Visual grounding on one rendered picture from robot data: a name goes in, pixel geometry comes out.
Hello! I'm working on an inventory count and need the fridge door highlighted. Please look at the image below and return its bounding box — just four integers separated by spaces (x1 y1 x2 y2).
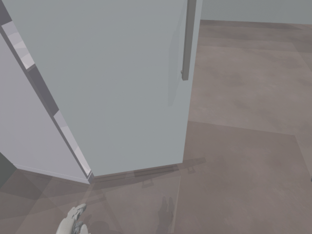
2 0 203 176

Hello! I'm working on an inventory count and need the robot left hand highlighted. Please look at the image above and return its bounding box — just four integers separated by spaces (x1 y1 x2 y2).
56 204 91 234

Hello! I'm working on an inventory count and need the handle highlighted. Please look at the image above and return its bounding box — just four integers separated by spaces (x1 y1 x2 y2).
181 0 196 81

